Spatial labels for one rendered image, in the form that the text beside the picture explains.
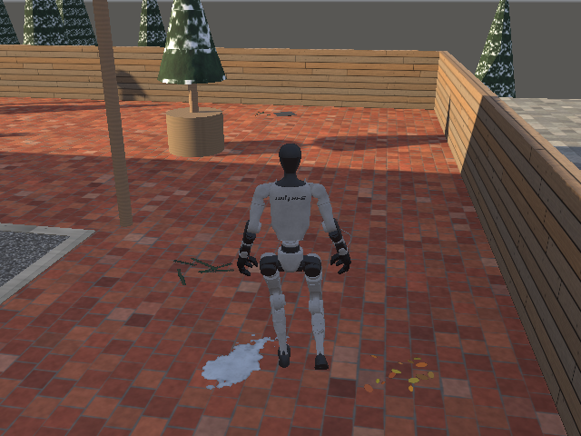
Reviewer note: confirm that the right robot hand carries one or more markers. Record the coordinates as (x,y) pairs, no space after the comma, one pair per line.
(340,260)

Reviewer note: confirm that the right robot foot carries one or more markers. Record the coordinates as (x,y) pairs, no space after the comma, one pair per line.
(321,363)

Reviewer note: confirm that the robot left upper arm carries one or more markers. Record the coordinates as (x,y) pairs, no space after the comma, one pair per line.
(257,204)

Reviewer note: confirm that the robot right upper arm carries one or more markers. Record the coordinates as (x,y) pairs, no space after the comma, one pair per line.
(319,191)

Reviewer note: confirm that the robot foot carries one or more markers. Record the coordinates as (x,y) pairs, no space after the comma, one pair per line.
(321,363)
(284,359)

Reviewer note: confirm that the left robot hand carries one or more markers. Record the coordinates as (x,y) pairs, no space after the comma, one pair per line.
(245,261)

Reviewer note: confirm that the left robot foot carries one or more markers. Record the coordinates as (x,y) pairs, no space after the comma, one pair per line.
(284,359)

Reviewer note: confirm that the robot right forearm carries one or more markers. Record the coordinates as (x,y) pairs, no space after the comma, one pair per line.
(338,240)

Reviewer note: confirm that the robot left forearm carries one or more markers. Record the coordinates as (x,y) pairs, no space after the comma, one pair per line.
(247,242)

